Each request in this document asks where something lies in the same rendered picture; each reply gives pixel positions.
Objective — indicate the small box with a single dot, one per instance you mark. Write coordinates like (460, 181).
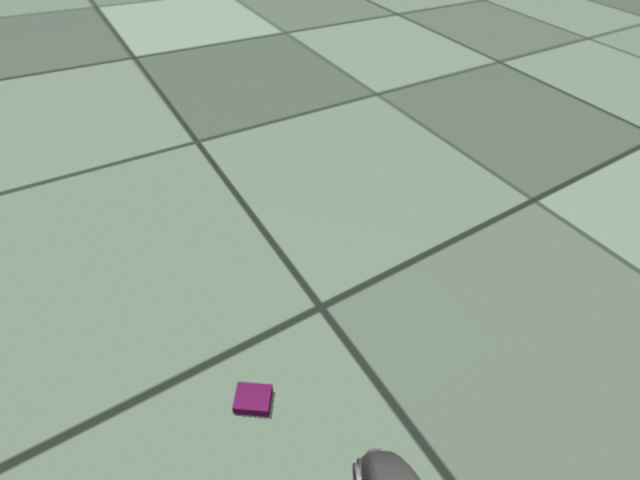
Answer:
(252, 399)

